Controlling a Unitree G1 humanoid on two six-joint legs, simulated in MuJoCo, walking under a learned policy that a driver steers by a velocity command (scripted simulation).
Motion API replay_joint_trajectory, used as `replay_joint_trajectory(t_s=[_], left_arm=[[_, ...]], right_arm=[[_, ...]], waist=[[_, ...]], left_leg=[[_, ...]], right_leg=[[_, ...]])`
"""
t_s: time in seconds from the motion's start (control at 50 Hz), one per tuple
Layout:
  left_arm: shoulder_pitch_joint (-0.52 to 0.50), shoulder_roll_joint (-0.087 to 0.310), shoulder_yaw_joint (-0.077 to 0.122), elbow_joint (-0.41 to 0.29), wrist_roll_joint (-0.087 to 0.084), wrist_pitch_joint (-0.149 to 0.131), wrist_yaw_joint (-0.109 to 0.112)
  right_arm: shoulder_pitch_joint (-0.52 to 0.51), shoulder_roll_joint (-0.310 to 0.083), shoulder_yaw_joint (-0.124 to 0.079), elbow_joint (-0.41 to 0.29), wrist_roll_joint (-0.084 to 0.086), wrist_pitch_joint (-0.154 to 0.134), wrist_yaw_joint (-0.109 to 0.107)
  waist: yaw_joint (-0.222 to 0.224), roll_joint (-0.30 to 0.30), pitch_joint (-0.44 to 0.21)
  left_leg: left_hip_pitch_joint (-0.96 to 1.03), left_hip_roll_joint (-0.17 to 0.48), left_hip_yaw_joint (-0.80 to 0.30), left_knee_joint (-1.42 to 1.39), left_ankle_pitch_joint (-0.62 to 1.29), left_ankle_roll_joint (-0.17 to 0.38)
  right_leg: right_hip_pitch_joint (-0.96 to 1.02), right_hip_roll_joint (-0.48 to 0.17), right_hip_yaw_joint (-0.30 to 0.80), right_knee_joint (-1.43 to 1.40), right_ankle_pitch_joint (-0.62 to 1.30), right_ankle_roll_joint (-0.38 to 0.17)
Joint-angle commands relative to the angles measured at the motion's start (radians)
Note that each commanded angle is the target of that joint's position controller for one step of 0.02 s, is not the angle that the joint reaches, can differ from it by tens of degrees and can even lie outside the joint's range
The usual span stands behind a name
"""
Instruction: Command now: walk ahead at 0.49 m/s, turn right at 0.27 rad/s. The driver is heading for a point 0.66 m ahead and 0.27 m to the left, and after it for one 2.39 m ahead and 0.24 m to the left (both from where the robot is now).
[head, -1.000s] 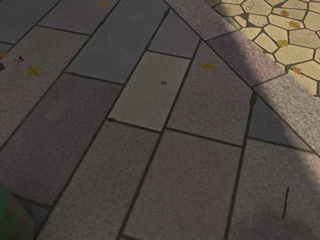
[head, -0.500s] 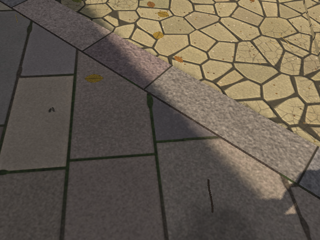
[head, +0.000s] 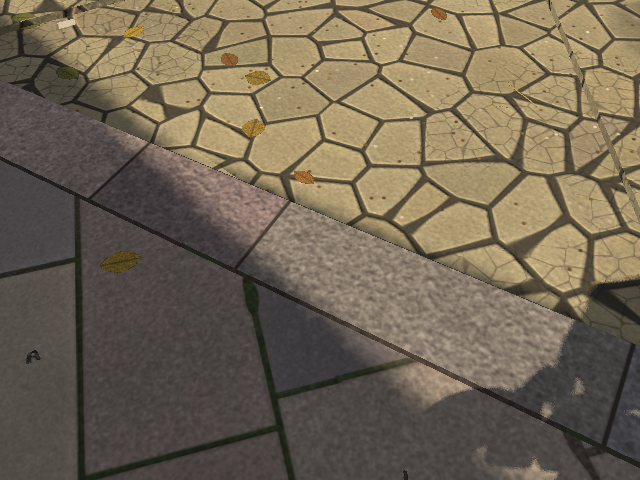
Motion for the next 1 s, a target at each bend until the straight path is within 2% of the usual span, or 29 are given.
replay_joint_trajectory(t_s=[0.02,0.06,0.08,0.1,0.12,0.14,0.16,0.18,0.2,0.22,0.24,0.28,0.32,0.36,0.42,0.48,0.54,0.58,0.62,0.64,0.66,0.68,0.7,0.72,0.74,0.78,0.84,0.92,1.0], left_arm=[[0.091,0.132,0.021,-0.012,0.008,-0.013,0.014],[0.085,0.148,0.021,-0.004,0.015,-0.013,0.022],[0.061,0.157,0.021,-0.004,0.017,-0.015,0.026],[0.046,0.167,0.022,-0.003,0.019,-0.017,0.027],[0.039,0.174,0.022,0.003,0.024,-0.017,0.023],[0.026,0.167,0.018,0.002,0.020,-0.022,0.018],[0.057,0.104,0.002,-0.035,0.003,-0.028,0.013],[0.167,0.074,0.002,-0.017,-0.012,-0.023,0.009],[0.085,0.134,0.009,-0.019,0.028,-0.019,0.011],[0.000,0.125,0.007,-0.038,0.033,-0.021,0.003],[-0.050,0.110,0.002,-0.053,0.037,-0.022,-0.002],[-0.052,0.084,-0.005,-0.062,0.051,-0.006,-0.013],[-0.060,0.064,-0.012,-0.071,0.051,0.005,-0.018],[-0.125,0.057,-0.019,-0.095,0.049,0.012,-0.020],[-0.285,0.051,-0.028,-0.151,0.043,0.013,-0.021],[-0.389,0.046,-0.036,-0.185,0.033,0.010,-0.022],[-0.453,0.057,-0.037,-0.215,0.023,0.002,-0.018],[-0.429,0.076,-0.031,-0.219,0.019,-0.007,-0.013],[-0.293,0.105,-0.016,-0.182,0.019,-0.021,-0.003],[-0.181,0.149,0.000,-0.155,0.032,-0.035,0.010],[-0.014,0.233,0.019,-0.151,0.056,-0.041,0.027],[-0.038,0.300,0.038,-0.151,0.056,-0.020,0.029],[-0.090,0.210,0.027,-0.159,0.043,-0.007,0.024],[-0.148,0.122,0.006,-0.173,0.035,-0.008,0.019],[-0.177,0.089,-0.003,-0.170,0.036,-0.012,0.014],[-0.168,0.073,-0.007,-0.151,0.030,-0.027,0.016],[-0.121,0.087,0.001,-0.123,0.015,-0.050,0.009],[-0.071,0.096,0.009,-0.093,0.017,-0.047,0.009],[-0.048,0.106,0.013,-0.070,0.017,-0.040,0.009]], right_arm=[[-0.156,-0.059,-0.003,-0.106,0.009,-0.022,0.006],[-0.156,-0.072,-0.005,-0.115,0.011,-0.028,0.006],[-0.108,-0.082,-0.009,-0.101,0.012,-0.031,0.002],[-0.035,-0.100,-0.017,-0.077,0.014,-0.034,-0.006],[0.091,-0.122,-0.028,-0.037,0.017,-0.040,-0.018],[0.246,-0.149,-0.039,0.003,0.008,-0.050,-0.033],[0.391,-0.238,-0.060,0.017,-0.015,-0.052,-0.050],[0.391,-0.276,-0.075,0.044,-0.009,-0.043,-0.038],[0.305,-0.189,-0.059,0.038,0.032,-0.034,-0.025],[0.216,-0.134,-0.046,0.026,0.040,-0.034,-0.018],[0.179,-0.100,-0.037,0.025,0.033,-0.036,-0.014],[0.194,-0.082,-0.029,0.055,0.036,-0.045,-0.016],[0.233,-0.100,-0.036,0.080,0.042,-0.056,-0.017],[0.257,-0.125,-0.044,0.091,0.044,-0.055,-0.021],[0.302,-0.129,-0.050,0.105,0.046,-0.047,-0.023],[0.354,-0.141,-0.058,0.114,0.043,-0.044,-0.025],[0.383,-0.150,-0.063,0.113,0.034,-0.039,-0.029],[0.359,-0.164,-0.069,0.099,0.028,-0.035,-0.036],[0.312,-0.179,-0.075,0.080,0.028,-0.035,-0.038],[0.309,-0.160,-0.071,0.074,0.036,-0.041,-0.032],[0.308,-0.086,-0.051,0.035,0.046,-0.049,-0.029],[0.407,-0.045,-0.044,0.004,0.067,-0.043,-0.030],[0.400,-0.118,-0.055,0.041,0.036,-0.022,-0.038],[0.337,-0.120,-0.058,0.043,0.025,-0.017,-0.027],[0.302,-0.096,-0.055,0.036,0.025,-0.014,-0.018],[0.282,-0.086,-0.056,0.031,0.008,0.007,0.000],[0.224,-0.073,-0.053,0.000,0.009,0.025,0.015],[0.095,-0.063,-0.044,-0.049,0.008,0.030,0.028],[-0.035,-0.036,-0.021,-0.095,0.011,0.022,0.043]], waist=[[0.034,-0.095,0.031],[0.015,-0.103,0.036],[-0.016,-0.108,0.025],[-0.049,-0.118,-0.009],[-0.104,-0.111,-0.074],[-0.181,-0.083,-0.156],[-0.206,0.049,-0.304],[-0.139,0.231,-0.355],[-0.112,0.061,-0.213],[-0.089,0.004,-0.094],[-0.075,-0.025,-0.046],[-0.039,0.011,-0.023],[-0.029,0.022,-0.033],[-0.035,0.022,-0.015],[-0.073,0.023,0.024],[-0.113,0.026,0.010],[-0.133,0.035,-0.002],[-0.109,0.046,-0.013],[-0.039,0.032,-0.054],[0.011,-0.032,-0.124],[0.070,-0.167,-0.283],[-0.001,-0.373,-0.313],[-0.025,-0.214,-0.199],[-0.031,-0.107,-0.099],[-0.045,-0.093,-0.049],[-0.064,-0.152,-0.027],[-0.072,-0.142,-0.038],[-0.057,-0.117,-0.006],[-0.030,-0.126,0.029]], left_leg=[[-0.002,-0.048,0.042,-0.091,0.031,0.028],[0.056,-0.070,0.037,-0.148,-0.019,0.059],[0.139,-0.091,0.041,-0.181,-0.060,0.078],[0.249,-0.126,0.051,-0.195,-0.111,0.097],[0.394,-0.157,0.061,-0.228,-0.133,0.120],[0.621,-0.099,0.011,-0.270,-0.102,0.153],[0.879,0.146,-0.295,-0.270,-0.211,0.225],[0.993,0.320,-0.718,-0.385,-0.150,0.357],[0.872,0.256,-0.693,-0.431,-0.248,0.331],[0.735,0.217,-0.541,-0.454,-0.239,0.314],[0.654,0.164,-0.455,-0.480,-0.158,0.294],[0.560,0.093,-0.350,-0.509,-0.005,0.270],[0.532,0.068,-0.305,-0.524,0.083,0.281],[0.495,0.050,-0.279,-0.554,0.055,0.291],[0.473,0.020,-0.263,-0.579,0.017,0.272],[0.507,0.008,-0.265,-0.544,0.052,0.246],[0.554,0.022,-0.296,-0.480,0.133,0.231],[0.557,0.036,-0.333,-0.430,0.149,0.208],[0.518,0.012,-0.349,-0.311,0.175,0.176],[0.462,-0.054,-0.304,-0.134,0.145,0.151],[0.352,-0.119,-0.199,0.150,-0.101,0.126],[0.073,-0.239,-0.092,0.343,-0.573,0.108],[-0.001,-0.144,-0.097,0.454,-0.514,0.113],[0.005,-0.112,-0.099,0.459,-0.415,0.110],[0.033,-0.084,-0.092,0.431,-0.353,0.097],[0.068,-0.056,-0.071,0.408,-0.310,0.076],[0.033,-0.051,-0.058,0.413,-0.244,0.059],[-0.062,-0.037,-0.039,0.333,-0.134,0.039],[0.002,-0.038,0.028,0.096,-0.020,0.055]], right_leg=[[0.036,-0.287,0.140,-0.014,0.582,-0.069],[0.072,-0.316,0.147,0.010,0.654,-0.062],[0.067,-0.316,0.132,0.045,0.751,-0.047],[0.065,-0.311,0.121,0.116,0.897,-0.032],[0.060,-0.288,0.100,0.259,0.989,-0.019],[-0.047,-0.250,0.068,0.460,0.871,-0.005],[-0.254,-0.164,0.005,0.778,0.508,0.023],[-0.513,0.005,-0.035,1.047,-0.265,0.052],[-0.596,-0.077,0.016,1.080,-0.196,0.036],[-0.610,-0.127,-0.007,1.038,-0.105,0.040],[-0.602,-0.159,-0.028,0.989,-0.063,0.045],[-0.551,-0.194,-0.046,0.911,-0.046,0.074],[-0.539,-0.201,-0.068,0.849,-0.043,0.105],[-0.566,-0.212,-0.089,0.770,-0.007,0.134],[-0.599,-0.219,-0.107,0.594,0.117,0.167],[-0.573,-0.198,-0.110,0.465,0.210,0.176],[-0.539,-0.174,-0.103,0.392,0.204,0.172],[-0.456,-0.162,-0.086,0.332,0.150,0.155],[-0.254,-0.133,-0.092,0.238,0.102,0.128],[-0.079,-0.188,-0.044,0.186,0.088,0.097],[0.136,-0.444,0.202,0.146,-0.125,0.044],[0.246,-0.612,0.604,0.014,-0.255,-0.049],[0.137,-0.589,0.592,0.017,-0.347,-0.060],[0.028,-0.530,0.440,0.008,-0.279,-0.041],[-0.052,-0.482,0.298,-0.016,-0.112,-0.024],[-0.113,-0.415,0.124,-0.037,0.094,0.003],[-0.098,-0.412,0.012,-0.050,0.299,-0.009],[-0.065,-0.411,-0.104,-0.071,0.390,-0.020],[-0.068,-0.389,-0.217,-0.069,0.407,-0.003]])
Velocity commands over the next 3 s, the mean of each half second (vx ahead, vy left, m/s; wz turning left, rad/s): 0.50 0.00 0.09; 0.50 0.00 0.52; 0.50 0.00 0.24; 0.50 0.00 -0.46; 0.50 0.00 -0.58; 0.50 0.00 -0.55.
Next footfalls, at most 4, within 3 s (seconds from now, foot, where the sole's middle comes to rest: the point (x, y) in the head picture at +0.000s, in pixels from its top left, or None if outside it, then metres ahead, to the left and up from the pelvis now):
0.14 left None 0.27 0.11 -0.78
0.64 right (397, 445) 0.54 -0.07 -0.78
1.18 left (267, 364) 0.71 0.22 -0.78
1.74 right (278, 247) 1.04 0.24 -0.78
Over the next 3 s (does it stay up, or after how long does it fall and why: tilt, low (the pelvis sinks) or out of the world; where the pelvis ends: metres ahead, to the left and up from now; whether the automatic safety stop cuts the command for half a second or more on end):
stays up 1.54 0.27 -0.13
